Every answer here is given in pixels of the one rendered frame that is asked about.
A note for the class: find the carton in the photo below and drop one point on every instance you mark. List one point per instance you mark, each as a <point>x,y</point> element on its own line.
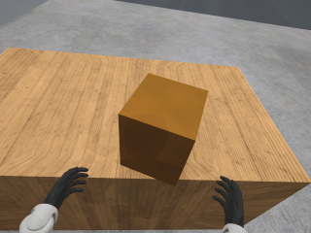
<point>158,126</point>

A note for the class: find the robot left hand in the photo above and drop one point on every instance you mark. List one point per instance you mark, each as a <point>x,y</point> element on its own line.
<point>62,187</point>

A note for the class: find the robot left forearm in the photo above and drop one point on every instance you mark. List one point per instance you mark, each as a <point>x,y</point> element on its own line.
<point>41,220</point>

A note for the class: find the robot right hand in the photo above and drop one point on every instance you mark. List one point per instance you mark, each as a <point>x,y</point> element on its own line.
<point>233,205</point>

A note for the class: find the pedestal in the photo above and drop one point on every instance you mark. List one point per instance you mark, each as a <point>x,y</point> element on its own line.
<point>60,110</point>

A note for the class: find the robot right forearm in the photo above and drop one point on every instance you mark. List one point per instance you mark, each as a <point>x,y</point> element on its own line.
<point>233,228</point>

